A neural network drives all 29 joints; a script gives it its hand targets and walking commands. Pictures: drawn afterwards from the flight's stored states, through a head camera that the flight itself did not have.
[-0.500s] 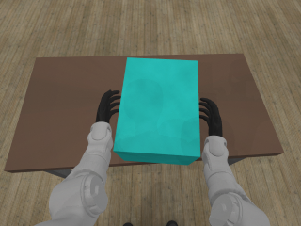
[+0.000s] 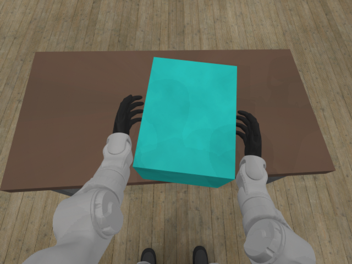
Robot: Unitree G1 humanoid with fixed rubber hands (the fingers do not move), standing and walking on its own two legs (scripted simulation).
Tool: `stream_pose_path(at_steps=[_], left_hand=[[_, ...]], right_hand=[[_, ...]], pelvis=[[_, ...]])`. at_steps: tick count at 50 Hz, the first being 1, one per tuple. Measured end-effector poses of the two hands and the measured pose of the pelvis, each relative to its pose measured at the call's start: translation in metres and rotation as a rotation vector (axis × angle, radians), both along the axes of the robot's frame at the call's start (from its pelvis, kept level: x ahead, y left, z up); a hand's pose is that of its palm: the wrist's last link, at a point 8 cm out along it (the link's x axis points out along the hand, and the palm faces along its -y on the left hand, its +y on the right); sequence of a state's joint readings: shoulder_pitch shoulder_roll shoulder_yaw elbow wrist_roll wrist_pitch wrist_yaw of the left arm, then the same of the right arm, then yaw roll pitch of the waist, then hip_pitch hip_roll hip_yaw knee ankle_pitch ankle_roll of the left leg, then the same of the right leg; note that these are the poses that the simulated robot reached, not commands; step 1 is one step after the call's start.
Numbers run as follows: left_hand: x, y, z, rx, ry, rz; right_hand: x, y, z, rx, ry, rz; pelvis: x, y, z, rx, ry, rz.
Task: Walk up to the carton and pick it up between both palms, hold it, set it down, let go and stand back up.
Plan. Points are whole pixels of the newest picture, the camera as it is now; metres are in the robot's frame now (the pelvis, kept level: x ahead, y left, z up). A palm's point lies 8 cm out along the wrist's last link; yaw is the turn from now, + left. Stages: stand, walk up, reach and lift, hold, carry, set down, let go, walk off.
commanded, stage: set down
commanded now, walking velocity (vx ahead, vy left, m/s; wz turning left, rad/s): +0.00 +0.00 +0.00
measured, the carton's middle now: (187, 125) +0.46 -0.04 -0.10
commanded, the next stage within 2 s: none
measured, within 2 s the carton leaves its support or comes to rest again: rests again in 1.42 s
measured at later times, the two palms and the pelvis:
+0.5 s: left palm (124, 128) +0.44 +0.12 -0.04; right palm (250, 149) +0.37 -0.18 -0.04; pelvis -0.01 +0.00 +0.00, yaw +0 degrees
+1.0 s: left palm (124, 128) +0.44 +0.12 -0.04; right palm (251, 150) +0.37 -0.18 -0.04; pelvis -0.01 +0.00 -0.01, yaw +0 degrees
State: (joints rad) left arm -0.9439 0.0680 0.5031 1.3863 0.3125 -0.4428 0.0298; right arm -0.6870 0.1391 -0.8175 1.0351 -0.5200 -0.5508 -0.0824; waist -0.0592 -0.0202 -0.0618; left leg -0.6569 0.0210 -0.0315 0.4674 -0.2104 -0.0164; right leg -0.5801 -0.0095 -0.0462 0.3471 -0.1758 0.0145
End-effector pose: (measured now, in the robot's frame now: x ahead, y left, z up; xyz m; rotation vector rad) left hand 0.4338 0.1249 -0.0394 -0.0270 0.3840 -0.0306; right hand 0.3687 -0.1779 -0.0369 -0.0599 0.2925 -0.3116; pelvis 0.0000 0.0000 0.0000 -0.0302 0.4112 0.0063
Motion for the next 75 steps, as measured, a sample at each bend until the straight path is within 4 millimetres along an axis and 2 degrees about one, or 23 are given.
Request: stream_pose_path(at_steps=[52, 75], left_hand=[[0.002, -0.004, -0.003, -0.020, -0.018, -0.010], [0.008, -0.004, -0.006, 0.001, -0.015, -0.025]], right_hand=[[-0.003, -0.003, -0.008, -0.010, 0.025, -0.004], [0.001, -0.004, -0.010, 0.006, 0.055, -0.007]], pelvis=[[-0.014, 0.000, -0.006, -0.005, 0.037, 0.001], [-0.019, 0.002, -0.010, -0.010, 0.062, 0.000]])
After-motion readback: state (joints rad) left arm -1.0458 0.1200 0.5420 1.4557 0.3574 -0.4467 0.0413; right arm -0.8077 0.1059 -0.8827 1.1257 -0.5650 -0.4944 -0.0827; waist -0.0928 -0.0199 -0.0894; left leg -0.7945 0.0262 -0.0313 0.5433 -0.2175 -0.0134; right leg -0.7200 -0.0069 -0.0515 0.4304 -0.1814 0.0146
